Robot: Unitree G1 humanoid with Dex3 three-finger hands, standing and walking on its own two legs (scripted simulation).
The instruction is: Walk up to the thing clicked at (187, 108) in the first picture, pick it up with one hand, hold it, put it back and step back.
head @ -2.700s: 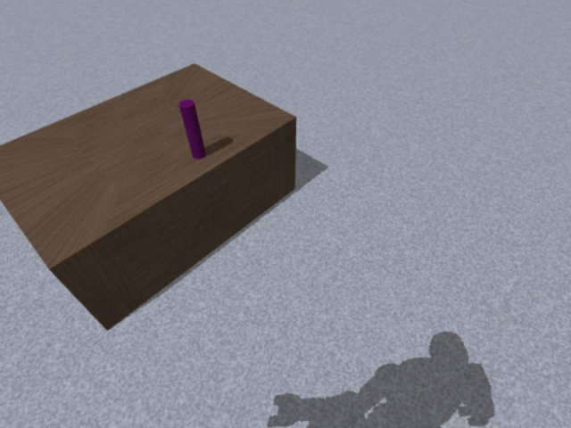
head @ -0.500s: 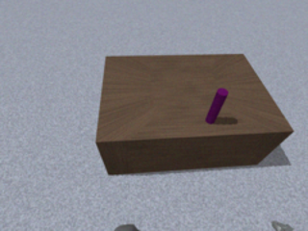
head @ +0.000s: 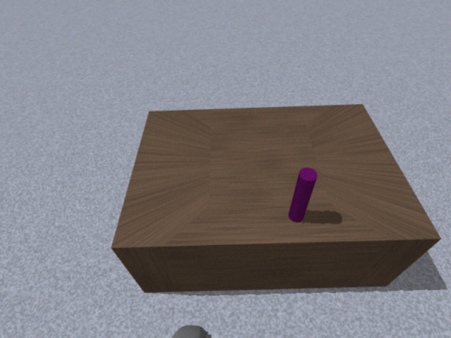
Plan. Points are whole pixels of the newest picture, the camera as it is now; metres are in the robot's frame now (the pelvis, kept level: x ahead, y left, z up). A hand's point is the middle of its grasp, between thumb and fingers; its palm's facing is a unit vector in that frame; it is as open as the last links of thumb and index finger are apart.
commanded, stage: walk up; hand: right
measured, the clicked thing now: (301, 197) +0.56 -0.19 -0.22
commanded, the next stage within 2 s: stand in 1.58 s
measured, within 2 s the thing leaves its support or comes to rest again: neither
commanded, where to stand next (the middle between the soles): +0.14 +0.01 m, yaw +3 degrees
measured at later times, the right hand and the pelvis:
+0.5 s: hand (375, 322) +0.20 -0.26 -0.13, palm faces -0.10 +0.93 -0.35, open 7.4 cm; pelvis +0.05 -0.01 +0.00, yaw +4 degrees
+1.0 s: hand (380, 331) +0.18 -0.26 -0.12, palm faces -0.10 +0.93 -0.34, open 7.4 cm; pelvis +0.07 -0.01 +0.03, yaw +4 degrees
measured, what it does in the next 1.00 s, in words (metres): steps on the spot: left foot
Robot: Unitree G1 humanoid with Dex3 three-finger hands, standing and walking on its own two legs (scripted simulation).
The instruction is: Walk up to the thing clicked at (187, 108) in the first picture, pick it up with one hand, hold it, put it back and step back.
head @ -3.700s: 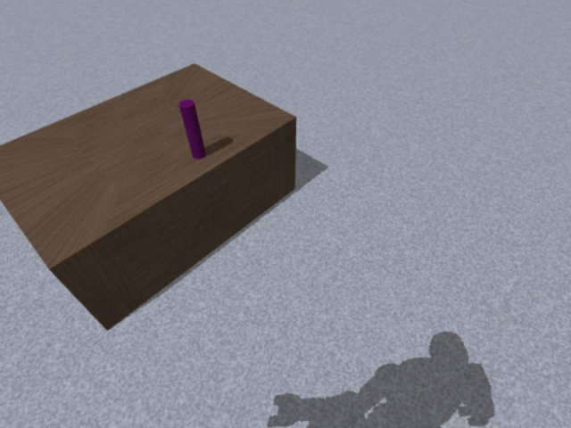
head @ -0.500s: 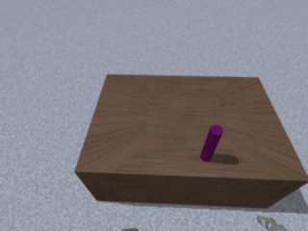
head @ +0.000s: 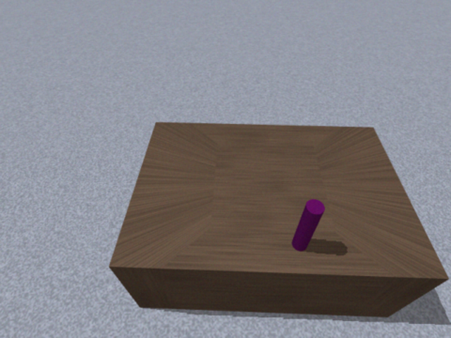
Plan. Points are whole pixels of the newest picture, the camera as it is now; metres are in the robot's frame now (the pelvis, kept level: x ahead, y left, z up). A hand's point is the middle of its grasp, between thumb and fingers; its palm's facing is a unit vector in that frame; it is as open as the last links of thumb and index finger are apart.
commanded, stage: walk up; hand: right
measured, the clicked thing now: (306, 227) +0.48 -0.22 -0.25
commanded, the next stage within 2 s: stand in 0.58 s
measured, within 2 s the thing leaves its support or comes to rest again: neither
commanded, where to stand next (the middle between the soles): +0.07 +0.01 m, yaw -2 degrees
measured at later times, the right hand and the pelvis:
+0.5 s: hand out of the picture +0.11 -0.25 -0.15, palm faces -0.01 +0.95 -0.33, open 7.4 cm; pelvis +0.02 +0.00 +0.00, yaw +0 degrees
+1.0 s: hand out of the picture +0.11 -0.26 -0.15, palm faces +0.00 +0.94 -0.34, open 7.4 cm; pelvis +0.03 -0.01 +0.01, yaw -1 degrees
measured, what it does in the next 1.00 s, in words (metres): stands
